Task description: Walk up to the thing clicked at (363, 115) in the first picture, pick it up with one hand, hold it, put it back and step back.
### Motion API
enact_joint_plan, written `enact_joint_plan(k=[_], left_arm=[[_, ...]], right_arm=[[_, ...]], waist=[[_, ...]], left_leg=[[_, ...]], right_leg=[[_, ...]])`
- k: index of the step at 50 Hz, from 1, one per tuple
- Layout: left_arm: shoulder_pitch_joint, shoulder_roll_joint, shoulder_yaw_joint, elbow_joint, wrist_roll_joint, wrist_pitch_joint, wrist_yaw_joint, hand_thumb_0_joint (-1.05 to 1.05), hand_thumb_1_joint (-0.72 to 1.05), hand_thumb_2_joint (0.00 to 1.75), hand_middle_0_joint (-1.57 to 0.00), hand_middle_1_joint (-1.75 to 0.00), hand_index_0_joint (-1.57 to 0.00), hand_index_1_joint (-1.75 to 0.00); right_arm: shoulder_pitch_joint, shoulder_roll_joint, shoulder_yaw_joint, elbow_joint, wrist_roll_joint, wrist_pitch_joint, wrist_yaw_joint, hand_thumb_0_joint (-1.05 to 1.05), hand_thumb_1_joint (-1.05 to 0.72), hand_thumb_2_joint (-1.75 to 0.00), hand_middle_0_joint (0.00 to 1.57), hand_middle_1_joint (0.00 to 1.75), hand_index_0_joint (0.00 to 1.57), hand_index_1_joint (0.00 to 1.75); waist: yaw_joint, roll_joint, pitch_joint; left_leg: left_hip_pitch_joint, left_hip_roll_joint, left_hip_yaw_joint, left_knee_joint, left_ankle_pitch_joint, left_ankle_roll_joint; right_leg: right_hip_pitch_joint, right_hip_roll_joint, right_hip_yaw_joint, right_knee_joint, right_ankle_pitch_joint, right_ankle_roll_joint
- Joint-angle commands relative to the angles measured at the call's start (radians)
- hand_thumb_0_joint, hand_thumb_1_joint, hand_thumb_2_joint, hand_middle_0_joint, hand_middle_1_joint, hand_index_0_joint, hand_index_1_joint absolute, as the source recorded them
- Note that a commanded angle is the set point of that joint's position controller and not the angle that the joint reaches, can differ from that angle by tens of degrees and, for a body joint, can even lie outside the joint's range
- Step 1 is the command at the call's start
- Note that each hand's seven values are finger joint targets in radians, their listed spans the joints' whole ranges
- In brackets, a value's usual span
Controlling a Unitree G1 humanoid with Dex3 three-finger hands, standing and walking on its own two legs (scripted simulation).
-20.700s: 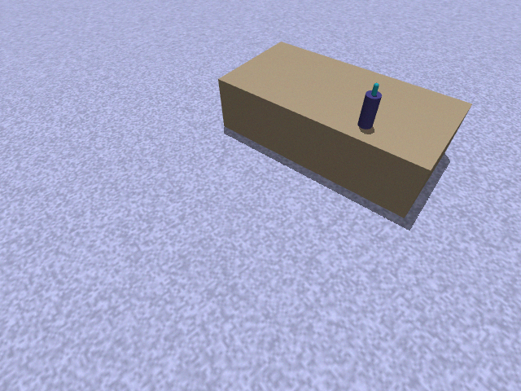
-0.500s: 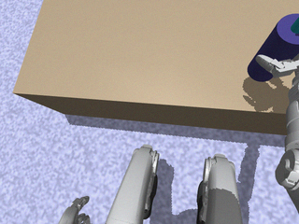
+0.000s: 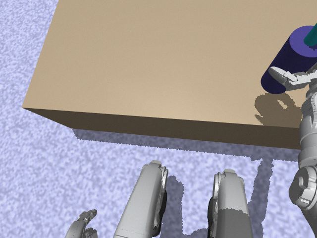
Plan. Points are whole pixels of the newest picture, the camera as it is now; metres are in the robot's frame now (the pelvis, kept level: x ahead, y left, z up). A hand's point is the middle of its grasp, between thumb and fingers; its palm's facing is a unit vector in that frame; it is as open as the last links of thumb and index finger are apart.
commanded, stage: lift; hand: right
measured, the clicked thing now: (295, 58) +0.52 -0.21 +0.02
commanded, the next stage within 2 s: hold in 1.56 s
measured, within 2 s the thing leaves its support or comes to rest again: neither
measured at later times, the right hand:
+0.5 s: hand out of the picture +0.45 -0.22 +0.12, palm faces +0.22 +0.98 -0.04, open 9.9 cm
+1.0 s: hand out of the picture +0.41 -0.21 +0.20, palm faces +0.20 +0.98 -0.03, open 9.9 cm
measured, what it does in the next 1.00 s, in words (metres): rises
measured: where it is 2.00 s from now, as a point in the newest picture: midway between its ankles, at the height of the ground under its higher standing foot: (184, 225)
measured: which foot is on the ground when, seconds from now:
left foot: down 0.00-1.00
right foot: down 0.00-1.00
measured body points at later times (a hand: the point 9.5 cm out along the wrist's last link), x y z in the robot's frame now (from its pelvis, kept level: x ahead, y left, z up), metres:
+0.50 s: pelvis +0.01 +0.00 +0.10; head +0.15 -0.02 +0.52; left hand +0.12 +0.26 -0.02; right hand +0.43 -0.27 +0.13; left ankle +0.06 +0.13 -0.49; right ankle +0.06 -0.13 -0.49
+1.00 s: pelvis +0.04 +0.00 +0.17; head +0.13 -0.02 +0.61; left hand +0.17 +0.25 +0.05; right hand +0.39 -0.27 +0.20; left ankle +0.06 +0.13 -0.49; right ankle +0.06 -0.13 -0.49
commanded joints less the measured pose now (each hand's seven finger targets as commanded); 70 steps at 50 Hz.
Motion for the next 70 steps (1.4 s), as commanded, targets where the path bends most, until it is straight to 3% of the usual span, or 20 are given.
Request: enact_joint_plan(k=[1, 9, 13, 18, 28, 32, 33, 34, 35, 38, 41, 42, 44, 49, 50, 53, 56, 58, 67, 70], left_arm=[[0.159, 0.194, 0.078, -0.049, -0.006, -0.021, 0.012, 0.0, 0.87, 0.94, -0.2, -0.29, -0.18, -0.31], [0.154, 0.185, 0.083, -0.049, -0.014, -0.025, 0.023, 0.0, 0.87, 0.94, -0.2, -0.29, -0.18, -0.3], [0.144, 0.177, 0.087, -0.043, -0.021, -0.033, 0.029, 0.0, 0.86, 0.94, -0.2, -0.29, -0.18, -0.31], [0.118, 0.178, 0.093, -0.06, -0.031, -0.047, 0.039, 0.0, 0.85, 0.95, -0.2, -0.29, -0.18, -0.31], [0.09, 0.141, 0.089, -0.05, -0.043, -0.089, 0.054, 0.0, 0.84, 0.95, -0.2, -0.28, -0.17, -0.31], [0.084, 0.152, 0.101, -0.043, -0.04, -0.103, 0.055, 0.0, 0.84, 0.95, -0.2, -0.28, -0.17, -0.31], [0.07, 0.153, 0.099, -0.054, -0.039, -0.104, 0.054, 0.0, 0.84, 0.96, -0.2, -0.28, -0.17, -0.31], [0.083, 0.153, 0.103, -0.044, -0.037, -0.104, 0.055, 0.0, 0.84, 0.95, -0.2, -0.28, -0.17, -0.31], [0.075, 0.144, 0.094, -0.047, -0.037, -0.104, 0.056, 0.0, 0.84, 0.95, -0.19, -0.28, -0.17, -0.31], [0.064, 0.138, 0.096, -0.046, -0.035, -0.11, 0.057, 0.0, 0.83, 0.96, -0.2, -0.28, -0.17, -0.31], [0.05, 0.132, 0.086, -0.048, -0.039, -0.112, 0.057, 0.0, 0.83, 0.96, -0.2, -0.28, -0.17, -0.31], [0.05, 0.139, 0.093, -0.044, -0.039, -0.114, 0.059, 0.0, 0.83, 0.96, -0.19, -0.28, -0.17, -0.31], [0.046, 0.133, 0.088, -0.039, -0.04, -0.116, 0.06, 0.0, 0.83, 0.96, -0.19, -0.28, -0.17, -0.31], [0.065, 0.133, 0.091, -0.038, -0.042, -0.113, 0.061, 0.0, 0.84, 0.95, -0.19, -0.28, -0.17, -0.31], [0.066, 0.136, 0.094, -0.036, -0.044, -0.114, 0.06, 0.0, 0.85, 0.95, -0.19, -0.29, -0.17, -0.31], [0.061, 0.131, 0.093, -0.04, -0.046, -0.114, 0.059, 0.0, 0.84, 0.95, -0.2, -0.29, -0.17, -0.31], [0.053, 0.12, 0.083, -0.039, -0.046, -0.116, 0.06, 0.0, 0.84, 0.95, -0.2, -0.29, -0.17, -0.31], [0.047, 0.111, 0.082, -0.046, -0.044, -0.116, 0.061, 0.0, 0.84, 0.95, -0.2, -0.29, -0.17, -0.31], [0.028, 0.107, 0.077, -0.055, -0.045, -0.118, 0.066, 0.0, 0.85, 0.95, -0.2, -0.29, -0.17, -0.31], [0.038, 0.107, 0.08, -0.055, -0.046, -0.119, 0.07, 0.0, 0.85, 0.95, -0.2, -0.29, -0.17, -0.31]], right_arm=[[-0.454, -0.24, -0.028, -0.365, 0.044, -0.108, -0.016, 0.0, -0.01, -1.08, 1.18, 1.24, 1.2, 1.24], [-0.341, -0.207, -0.011, -0.47, 0.056, -0.099, -0.041, 0.0, 0.0, -1.11, 1.2, 1.28, 1.23, 1.28], [-0.265, -0.133, 0.022, -0.451, 0.066, -0.086, -0.045, 0.0, 0.02, -1.1, 1.19, 1.27, 1.22, 1.27], [-0.14, -0.114, 0.035, -0.494, 0.079, -0.076, -0.046, 0.0, 0.04, -1.11, 1.19, 1.27, 1.22, 1.27], [-0.006, -0.033, 0.088, -0.564, 0.103, -0.071, -0.06, 0.0, 0.04, -1.08, 1.16, 1.24, 1.18, 1.24], [0.071, 0.013, 0.112, -0.557, 0.109, -0.084, -0.05, 0.0, 0.04, -1.08, 1.17, 1.25, 1.2, 1.25], [0.068, -0.018, 0.102, -0.629, 0.108, -0.093, -0.051, 0.0, 0.03, -1.08, 1.18, 1.25, 1.2, 1.25], [0.068, -0.001, 0.115, -0.609, 0.107, -0.094, -0.05, 0.0, 0.04, -1.08, 1.18, 1.25, 1.2, 1.25], [0.034, -0.033, 0.1, -0.679, 0.106, -0.105, -0.052, 0.0, 0.03, -1.07, 1.17, 1.23, 1.19, 1.23], [0.117, 0.025, 0.131, -0.653, 0.113, -0.103, -0.051, 0.0, 0.02, -1.07, 1.17, 1.24, 1.19, 1.24], [0.13, 0.017, 0.121, -0.668, 0.119, -0.11, -0.058, 0.0, 0.03, -1.06, 1.16, 1.23, 1.18, 1.23], [0.129, 0.037, 0.144, -0.666, 0.121, -0.11, -0.052, 0.0, 0.05, -1.06, 1.14, 1.22, 1.17, 1.22], [0.162, 0.052, 0.15, -0.641, 0.124, -0.11, -0.052, 0.0, 0.06, -1.04, 1.13, 1.2, 1.15, 1.2], [0.219, 0.057, 0.159, -0.666, 0.126, -0.106, -0.041, 0.0, 0.07, -1.05, 1.13, 1.21, 1.15, 1.21], [0.235, 0.088, 0.177, -0.644, 0.129, -0.101, -0.036, 0.0, 0.07, -1.03, 1.12, 1.19, 1.14, 1.19], [0.237, 0.056, 0.142, -0.682, 0.134, -0.105, -0.038, 0.0, 0.08, -1.05, 1.14, 1.22, 1.16, 1.22], [0.237, 0.08, 0.167, -0.693, 0.136, -0.108, -0.039, 0.0, 0.07, -1.05, 1.14, 1.21, 1.16, 1.21], [0.249, 0.066, 0.147, -0.709, 0.131, -0.115, -0.049, 0.0, 0.07, -1.04, 1.12, 1.2, 1.15, 1.2], [0.28, 0.105, 0.192, -0.741, 0.128, -0.114, -0.06, 0.0, 0.08, -1.05, 1.13, 1.21, 1.15, 1.21], [0.315, 0.105, 0.181, -0.749, 0.132, -0.112, -0.062, 0.0, 0.09, -1.05, 1.12, 1.21, 1.14, 1.21]], waist=[[-0.015, -0.203, -0.766], [-0.04, -0.191, -0.757], [-0.027, -0.141, -0.665], [-0.054, -0.109, -0.587], [-0.056, -0.044, -0.418], [-0.069, -0.053, -0.411], [-0.094, -0.086, -0.422], [-0.078, -0.076, -0.43], [-0.093, -0.108, -0.439], [-0.086, -0.084, -0.4], [-0.103, -0.083, -0.392], [-0.083, -0.071, -0.373], [-0.087, -0.051, -0.35], [-0.1, -0.038, -0.364], [-0.085, -0.014, -0.343], [-0.108, -0.015, -0.35], [-0.105, -0.032, -0.314], [-0.121, -0.031, -0.32], [-0.123, -0.041, -0.263], [-0.121, -0.001, -0.303]], left_leg=[[0.381, -0.006, 0.023, -0.225, 0.338, 0.057], [0.476, -0.008, 0.025, -0.307, 0.371, 0.058], [0.533, -0.008, 0.025, -0.375, 0.348, 0.057], [0.642, -0.007, 0.016, -0.468, 0.314, 0.057], [0.822, 0.001, -0.012, -0.64, 0.326, 0.044], [0.851, -0.002, -0.003, -0.663, 0.373, 0.048], [0.871, -0.001, -0.006, -0.674, 0.378, 0.049], [0.881, -0.002, -0.005, -0.682, 0.404, 0.047], [0.894, -0.001, -0.006, -0.688, 0.405, 0.049], [0.936, -0.001, -0.003, -0.721, 0.417, 0.046], [0.961, -0.002, 0.001, -0.744, 0.407, 0.046], [0.95, -0.004, 0.006, -0.751, 0.402, 0.045], [0.971, -0.003, 0.004, -0.77, 0.408, 0.043], [1.043, 0.001, 0.001, -0.793, 0.519, 0.039], [1.042, -0.001, 0.002, -0.805, 0.521, 0.038], [1.081, 0.003, -0.006, -0.826, 0.537, 0.036], [1.074, 0.001, -0.002, -0.839, 0.514, 0.039], [1.101, 0.004, -0.007, -0.855, 0.501, 0.038], [1.124, 0.002, -0.007, -0.9, 0.47, 0.038], [1.17, 0.005, -0.011, -0.909, 0.533, 0.033]], right_leg=[[0.626, 0.0, -0.016, -0.233, 0.37, -0.039], [0.759, 0.001, -0.014, -0.328, 0.426, -0.034], [0.749, 0.005, -0.015, -0.399, 0.361, -0.033], [0.772, 0.01, -0.028, -0.489, 0.294, -0.037], [0.841, 0.01, -0.052, -0.619, 0.276, -0.046], [0.927, 0.011, -0.046, -0.674, 0.338, -0.039], [0.959, 0.01, -0.051, -0.695, 0.345, -0.035], [0.987, 0.009, -0.049, -0.696, 0.371, -0.036], [1.012, 0.01, -0.051, -0.715, 0.379, -0.031], [1.03, 0.014, -0.053, -0.746, 0.387, -0.031], [1.07, 0.014, -0.052, -0.785, 0.384, -0.025], [1.082, 0.01, -0.046, -0.796, 0.379, -0.024], [1.086, 0.011, -0.048, -0.806, 0.383, -0.026], [1.15, 0.013, -0.052, -0.828, 0.516, -0.026], [1.15, 0.011, -0.05, -0.836, 0.514, -0.028], [1.171, 0.013, -0.058, -0.852, 0.523, -0.031], [1.202, 0.009, -0.056, -0.879, 0.516, -0.026], [1.198, 0.013, -0.061, -0.891, 0.493, -0.028], [1.236, 0.008, -0.063, -0.946, 0.457, -0.024], [1.264, 0.012, -0.068, -0.938, 0.515, -0.03]])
